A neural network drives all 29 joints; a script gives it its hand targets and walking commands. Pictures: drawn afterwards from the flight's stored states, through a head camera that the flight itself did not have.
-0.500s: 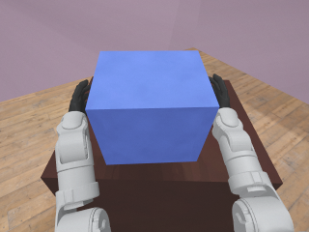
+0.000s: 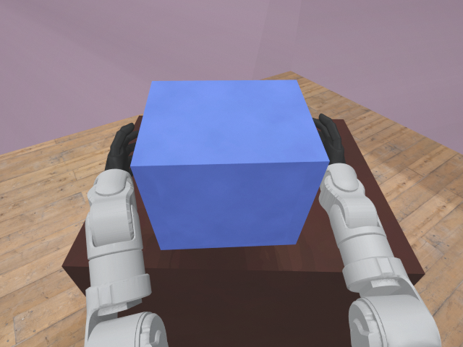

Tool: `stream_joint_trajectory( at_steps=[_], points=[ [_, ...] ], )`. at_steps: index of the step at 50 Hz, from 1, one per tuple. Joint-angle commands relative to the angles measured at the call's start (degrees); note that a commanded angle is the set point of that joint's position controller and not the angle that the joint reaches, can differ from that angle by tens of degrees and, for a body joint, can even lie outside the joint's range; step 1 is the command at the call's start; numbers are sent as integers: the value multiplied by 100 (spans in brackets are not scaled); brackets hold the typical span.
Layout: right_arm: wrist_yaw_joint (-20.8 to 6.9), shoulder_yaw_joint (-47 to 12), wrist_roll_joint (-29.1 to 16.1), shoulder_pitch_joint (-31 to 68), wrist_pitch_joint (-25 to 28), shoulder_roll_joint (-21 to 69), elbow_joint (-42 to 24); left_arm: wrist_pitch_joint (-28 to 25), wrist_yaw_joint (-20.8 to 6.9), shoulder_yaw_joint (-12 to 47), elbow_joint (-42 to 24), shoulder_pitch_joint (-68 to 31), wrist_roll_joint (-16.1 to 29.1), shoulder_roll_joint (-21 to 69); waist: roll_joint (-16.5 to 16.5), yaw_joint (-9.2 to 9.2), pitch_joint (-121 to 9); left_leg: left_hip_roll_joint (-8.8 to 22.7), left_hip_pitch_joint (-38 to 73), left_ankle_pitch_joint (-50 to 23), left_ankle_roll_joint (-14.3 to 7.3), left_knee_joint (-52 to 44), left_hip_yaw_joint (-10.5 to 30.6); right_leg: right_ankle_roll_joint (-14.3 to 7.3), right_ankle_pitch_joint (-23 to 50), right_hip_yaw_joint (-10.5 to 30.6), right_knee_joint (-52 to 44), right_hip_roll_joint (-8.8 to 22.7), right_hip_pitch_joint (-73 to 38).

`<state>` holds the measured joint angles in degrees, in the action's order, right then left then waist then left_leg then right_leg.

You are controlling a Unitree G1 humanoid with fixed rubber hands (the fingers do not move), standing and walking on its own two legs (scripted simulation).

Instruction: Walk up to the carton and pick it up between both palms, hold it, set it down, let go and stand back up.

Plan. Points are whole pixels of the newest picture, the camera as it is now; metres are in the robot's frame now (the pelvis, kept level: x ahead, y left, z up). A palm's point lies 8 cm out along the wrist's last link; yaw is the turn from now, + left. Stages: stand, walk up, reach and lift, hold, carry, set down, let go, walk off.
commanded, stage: hold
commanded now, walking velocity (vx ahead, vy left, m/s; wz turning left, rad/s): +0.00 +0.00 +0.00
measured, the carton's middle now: (227, 166) +0.39 +0.00 +0.14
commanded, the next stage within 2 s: none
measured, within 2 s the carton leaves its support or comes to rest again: neither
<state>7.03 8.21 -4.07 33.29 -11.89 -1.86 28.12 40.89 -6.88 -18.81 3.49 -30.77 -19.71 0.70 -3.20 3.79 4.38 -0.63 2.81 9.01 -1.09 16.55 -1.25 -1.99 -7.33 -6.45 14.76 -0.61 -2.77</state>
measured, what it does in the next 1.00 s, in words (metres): stands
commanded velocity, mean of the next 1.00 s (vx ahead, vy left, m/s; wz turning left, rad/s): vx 0.00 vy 0.00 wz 0.00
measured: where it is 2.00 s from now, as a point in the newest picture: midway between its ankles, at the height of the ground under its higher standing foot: outside the picture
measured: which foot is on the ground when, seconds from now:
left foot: down 0.00-1.00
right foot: down 0.00-1.00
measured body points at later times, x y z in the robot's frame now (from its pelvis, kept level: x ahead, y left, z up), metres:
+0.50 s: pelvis +0.00 +0.00 +0.00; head -0.04 +0.02 +0.45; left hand +0.37 +0.18 +0.18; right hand +0.37 -0.17 +0.18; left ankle +0.02 +0.10 -0.75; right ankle +0.03 -0.09 -0.75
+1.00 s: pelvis +0.00 +0.00 +0.00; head -0.05 +0.02 +0.45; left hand +0.37 +0.18 +0.18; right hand +0.37 -0.18 +0.18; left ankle +0.02 +0.10 -0.75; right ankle +0.03 -0.09 -0.75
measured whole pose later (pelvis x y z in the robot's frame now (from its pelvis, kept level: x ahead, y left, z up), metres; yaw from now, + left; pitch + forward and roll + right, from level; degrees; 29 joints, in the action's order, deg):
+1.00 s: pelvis +0.00 +0.00 +0.00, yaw +0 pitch -10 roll +0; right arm 6.9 9.0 -3.6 34.1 -11.5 -1.8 29.4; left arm 40.5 -6.6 -18.8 5.2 -31.8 -19.8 0.5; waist -3.4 3.9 3.3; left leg -0.6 2.8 9.2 -1.1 16.6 -1.3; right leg -2.0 -7.5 -6.4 14.9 -0.6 -2.7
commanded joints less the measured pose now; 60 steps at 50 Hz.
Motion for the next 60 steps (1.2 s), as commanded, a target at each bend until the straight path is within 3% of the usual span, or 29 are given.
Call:
stream_joint_trajectory(
  at_steps=[1,11,17,20,27,30,38,46,51,60],
  points=[
    [-692,-2280,-327,3671,362,2390,-1574,-405,-578,2289,-708,-3221,843,2103,195,25,-2124,-71,-11,-1169,93,-92,-198,295,878,-21,7,-18,-804],
    [-695,-1999,-168,3484,234,2384,-950,-288,-685,1981,-246,-3132,643,2032,302,24,-1352,-74,-415,-474,65,-341,-279,297,361,-21,-115,65,-672],
    [-662,-2248,-340,3663,361,2416,-1541,-422,-646,2282,-712,-3283,856,2137,333,104,-2251,-89,87,-1463,159,-10,-199,310,1136,-34,42,-22,-840],
    [-622,-2323,-390,3655,369,2368,-1663,-451,-589,2412,-762,-3252,908,2097,319,143,-2308,-67,210,-1567,189,63,-157,293,1123,-40,31,-51,-828],
    [-724,-2068,-217,3473,207,2328,-995,-304,-643,1940,-234,-3019,637,2047,205,-39,-1205,-15,-355,-704,87,-344,-196,267,294,-62,-145,0,-587],
    [-729,-2120,-237,3548,247,2360,-1154,-271,-674,1906,-298,-3010,609,2085,221,-76,-1372,-32,-270,-908,66,-296,-246,290,563,-34,-87,28,-679],
    [-714,-2202,-357,3598,386,2307,-1528,-462,-491,2586,-856,-3374,973,2195,531,232,-2274,-9,398,-1696,276,123,-123,211,757,-65,-21,-100,-440],
    [-788,-2006,-149,3560,273,2325,-958,-336,-578,1989,-216,-3094,649,2100,249,-48,-1323,-5,-384,-603,87,-322,-192,259,186,-57,-117,21,-524],
    [-736,-2157,-262,3691,295,2378,-1181,-331,-618,1917,-335,-3092,649,2051,123,-98,-1602,-45,-283,-917,44,-235,-230,306,669,-17,-32,30,-827],
    [-651,-2219,-304,3567,379,2413,-1422,-492,-555,2504,-726,-3382,966,2122,424,212,-2231,-87,70,-1272,183,-8,-171,284,907,-13,26,-26,-699]
  ],
)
